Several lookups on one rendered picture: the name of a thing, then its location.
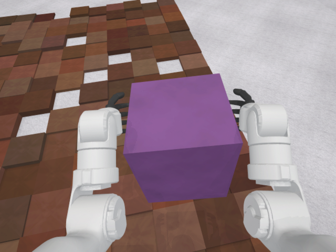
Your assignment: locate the left robot upper arm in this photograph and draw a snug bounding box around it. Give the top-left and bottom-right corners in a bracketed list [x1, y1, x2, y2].
[32, 193, 127, 252]

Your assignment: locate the robot right forearm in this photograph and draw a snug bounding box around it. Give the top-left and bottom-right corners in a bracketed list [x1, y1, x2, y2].
[239, 103, 311, 227]

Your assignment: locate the right robot hand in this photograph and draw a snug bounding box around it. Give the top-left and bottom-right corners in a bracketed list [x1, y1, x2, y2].
[229, 89, 255, 131]

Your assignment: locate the left robot hand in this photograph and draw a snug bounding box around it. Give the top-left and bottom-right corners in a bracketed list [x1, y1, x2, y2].
[106, 92, 129, 134]

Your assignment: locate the robot left forearm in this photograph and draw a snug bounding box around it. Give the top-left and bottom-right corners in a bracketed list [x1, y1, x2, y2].
[66, 107, 122, 231]

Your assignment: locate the carton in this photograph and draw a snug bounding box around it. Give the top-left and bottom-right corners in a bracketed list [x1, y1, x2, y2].
[123, 73, 243, 203]

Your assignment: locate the right robot upper arm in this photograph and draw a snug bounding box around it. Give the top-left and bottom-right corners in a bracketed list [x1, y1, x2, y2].
[244, 191, 336, 252]

